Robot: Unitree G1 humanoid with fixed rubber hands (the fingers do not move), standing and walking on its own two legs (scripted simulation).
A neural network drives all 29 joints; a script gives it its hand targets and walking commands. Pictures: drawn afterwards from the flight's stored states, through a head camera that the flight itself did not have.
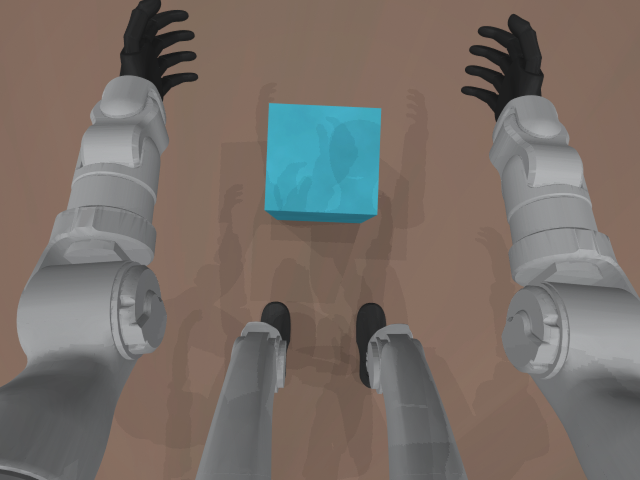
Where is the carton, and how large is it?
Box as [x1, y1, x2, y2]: [265, 103, 380, 222]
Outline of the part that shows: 269,103 265,210 277,219 361,222 375,215 377,209 380,108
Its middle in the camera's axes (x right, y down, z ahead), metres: +0.00 -0.15 +0.84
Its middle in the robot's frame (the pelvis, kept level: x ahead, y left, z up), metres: +0.52 +0.01 -0.53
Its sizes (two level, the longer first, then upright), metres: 0.210 0.200 0.250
